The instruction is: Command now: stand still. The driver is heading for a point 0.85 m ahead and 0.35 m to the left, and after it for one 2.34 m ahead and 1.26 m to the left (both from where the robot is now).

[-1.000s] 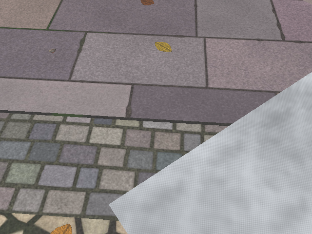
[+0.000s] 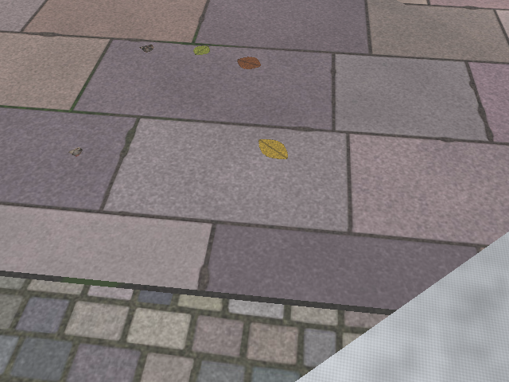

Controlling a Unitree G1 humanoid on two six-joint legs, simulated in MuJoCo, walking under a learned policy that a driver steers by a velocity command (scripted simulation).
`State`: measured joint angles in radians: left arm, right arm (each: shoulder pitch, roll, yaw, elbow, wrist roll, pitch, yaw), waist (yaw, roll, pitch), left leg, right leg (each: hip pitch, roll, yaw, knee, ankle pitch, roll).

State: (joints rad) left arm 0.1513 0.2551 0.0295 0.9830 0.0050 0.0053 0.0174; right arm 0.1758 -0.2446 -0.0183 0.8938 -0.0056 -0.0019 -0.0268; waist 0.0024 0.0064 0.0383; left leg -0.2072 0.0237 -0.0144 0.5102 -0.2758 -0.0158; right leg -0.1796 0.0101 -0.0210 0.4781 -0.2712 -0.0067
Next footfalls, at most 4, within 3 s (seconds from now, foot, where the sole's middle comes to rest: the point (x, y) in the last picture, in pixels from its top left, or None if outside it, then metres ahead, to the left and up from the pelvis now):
0.74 right None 0.42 -0.10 -0.77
1.30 left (182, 341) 0.62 0.23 -0.77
1.80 right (193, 234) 0.99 0.23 -0.77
2.18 left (128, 282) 0.81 0.41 -0.77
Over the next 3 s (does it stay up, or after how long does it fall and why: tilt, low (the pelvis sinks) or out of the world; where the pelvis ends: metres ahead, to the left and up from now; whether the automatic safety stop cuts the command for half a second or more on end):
stays up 0.86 0.31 0.00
